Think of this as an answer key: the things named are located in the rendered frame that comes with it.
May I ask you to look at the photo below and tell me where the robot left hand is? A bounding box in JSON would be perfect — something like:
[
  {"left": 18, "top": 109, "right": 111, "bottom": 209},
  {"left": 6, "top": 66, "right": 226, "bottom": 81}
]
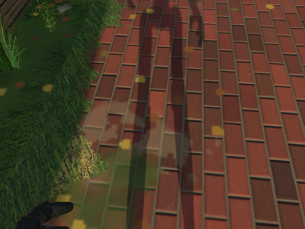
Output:
[{"left": 15, "top": 200, "right": 73, "bottom": 229}]

